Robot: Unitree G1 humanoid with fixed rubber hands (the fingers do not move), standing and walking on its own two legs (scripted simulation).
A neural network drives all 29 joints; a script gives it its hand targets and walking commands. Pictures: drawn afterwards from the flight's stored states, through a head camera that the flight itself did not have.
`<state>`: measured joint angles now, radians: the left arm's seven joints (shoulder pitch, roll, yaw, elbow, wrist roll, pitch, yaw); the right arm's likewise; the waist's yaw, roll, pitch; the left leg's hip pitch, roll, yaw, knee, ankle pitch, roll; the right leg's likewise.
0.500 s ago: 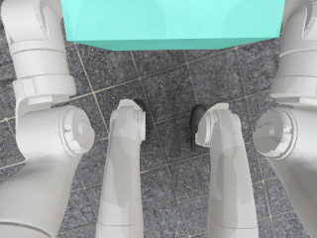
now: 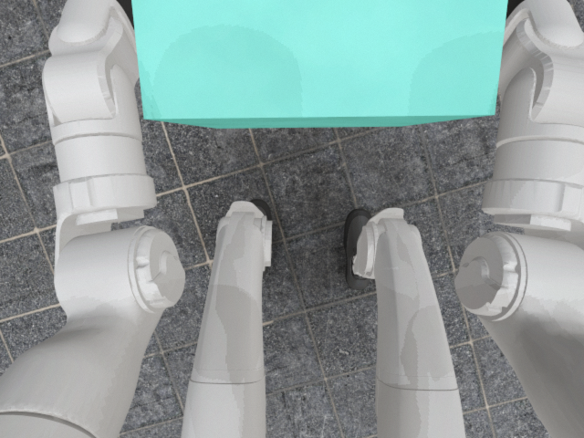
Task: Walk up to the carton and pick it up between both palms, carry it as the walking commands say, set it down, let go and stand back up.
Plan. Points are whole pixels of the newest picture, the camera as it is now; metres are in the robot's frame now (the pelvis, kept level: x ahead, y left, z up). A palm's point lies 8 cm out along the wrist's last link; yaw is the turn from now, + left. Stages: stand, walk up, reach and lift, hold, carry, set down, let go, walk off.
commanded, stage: reach and lift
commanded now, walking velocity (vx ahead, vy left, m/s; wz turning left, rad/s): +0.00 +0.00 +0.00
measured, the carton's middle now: (312, 24) +0.54 +0.03 -0.13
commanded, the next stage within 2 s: none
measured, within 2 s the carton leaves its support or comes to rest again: neither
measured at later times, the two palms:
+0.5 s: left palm out of the picture +0.50 +0.22 +0.00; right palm out of the picture +0.51 -0.16 +0.00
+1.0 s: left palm out of the picture +0.47 +0.21 +0.09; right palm out of the picture +0.48 -0.17 +0.09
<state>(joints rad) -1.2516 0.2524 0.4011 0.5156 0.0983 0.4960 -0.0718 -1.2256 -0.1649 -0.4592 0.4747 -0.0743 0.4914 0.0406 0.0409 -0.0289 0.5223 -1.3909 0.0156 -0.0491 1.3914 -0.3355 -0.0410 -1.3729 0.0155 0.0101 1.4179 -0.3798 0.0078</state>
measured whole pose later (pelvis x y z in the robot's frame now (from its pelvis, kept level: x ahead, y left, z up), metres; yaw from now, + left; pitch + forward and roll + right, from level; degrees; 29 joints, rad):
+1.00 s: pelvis +0.04 +0.00 +0.12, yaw +1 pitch +14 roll +0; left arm -0.79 0.05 0.42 0.40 0.20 0.48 -0.11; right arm -0.78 -0.04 -0.46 0.42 -0.16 0.46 0.13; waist 0.03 -0.02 0.27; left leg -0.87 0.02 -0.04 0.80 -0.18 -0.03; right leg -0.85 0.01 0.02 0.82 -0.22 0.01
